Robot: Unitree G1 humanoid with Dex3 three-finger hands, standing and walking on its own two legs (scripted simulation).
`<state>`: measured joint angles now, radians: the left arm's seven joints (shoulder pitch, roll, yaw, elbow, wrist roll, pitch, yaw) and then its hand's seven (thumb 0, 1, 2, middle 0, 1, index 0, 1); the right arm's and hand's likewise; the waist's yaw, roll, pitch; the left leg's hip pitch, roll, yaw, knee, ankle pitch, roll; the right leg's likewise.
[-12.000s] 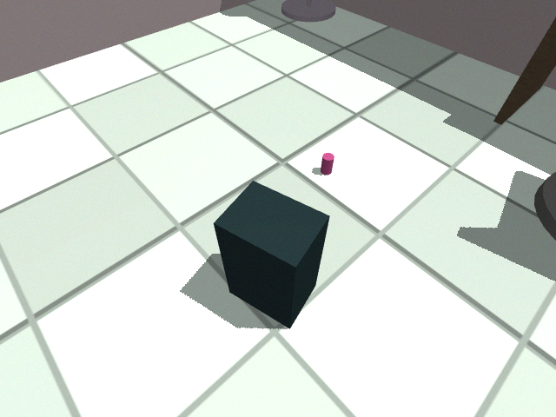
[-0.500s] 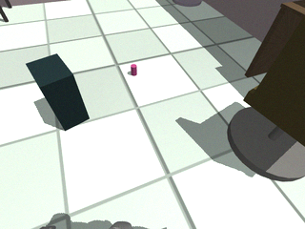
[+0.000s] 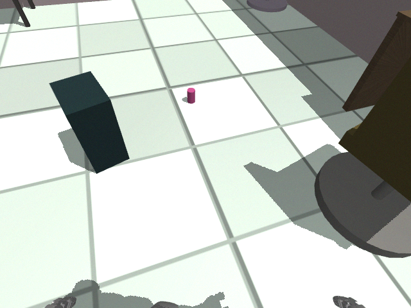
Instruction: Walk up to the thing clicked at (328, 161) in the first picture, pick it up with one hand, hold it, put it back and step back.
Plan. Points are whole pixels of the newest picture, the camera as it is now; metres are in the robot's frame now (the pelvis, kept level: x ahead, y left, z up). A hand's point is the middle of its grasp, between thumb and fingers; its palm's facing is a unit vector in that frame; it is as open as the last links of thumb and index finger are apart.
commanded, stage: stand
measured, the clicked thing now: (191, 95) +1.58 +0.14 -0.71
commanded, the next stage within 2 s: none
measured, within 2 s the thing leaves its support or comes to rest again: neither
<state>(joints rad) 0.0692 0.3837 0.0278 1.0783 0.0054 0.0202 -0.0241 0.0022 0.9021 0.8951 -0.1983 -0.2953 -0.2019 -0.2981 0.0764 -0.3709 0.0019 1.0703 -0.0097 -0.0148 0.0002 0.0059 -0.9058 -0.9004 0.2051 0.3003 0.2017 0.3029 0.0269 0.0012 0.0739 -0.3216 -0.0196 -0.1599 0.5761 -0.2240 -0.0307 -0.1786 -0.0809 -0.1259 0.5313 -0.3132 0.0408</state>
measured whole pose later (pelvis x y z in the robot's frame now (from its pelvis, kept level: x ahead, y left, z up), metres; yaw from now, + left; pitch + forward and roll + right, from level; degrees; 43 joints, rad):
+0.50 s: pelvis +0.01 -0.02 +0.01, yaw -3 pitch -2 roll -1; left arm 0.09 0.36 0.02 1.15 0.01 -0.01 -0.01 0.00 0.90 0.89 -0.20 -0.30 -0.20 -0.30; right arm 0.07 -0.35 0.01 1.13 -0.01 0.00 0.01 0.01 -0.91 -0.90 0.20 0.30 0.20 0.30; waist 0.02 0.02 0.06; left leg -0.20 0.03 -0.12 0.41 -0.17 -0.06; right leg -0.10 -0.04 -0.09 0.39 -0.25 0.02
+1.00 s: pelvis +0.02 -0.02 +0.01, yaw -4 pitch -2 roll -1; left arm 0.09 0.36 0.02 1.13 0.01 0.00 -0.02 0.00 0.90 0.90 -0.20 -0.30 -0.20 -0.30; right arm 0.09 -0.35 0.02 1.14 -0.01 0.00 0.01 0.01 -0.91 -0.90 0.20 0.30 0.20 0.30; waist 0.01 0.01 0.06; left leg -0.19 0.03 -0.11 0.38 -0.16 -0.06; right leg -0.09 -0.04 -0.08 0.36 -0.24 0.02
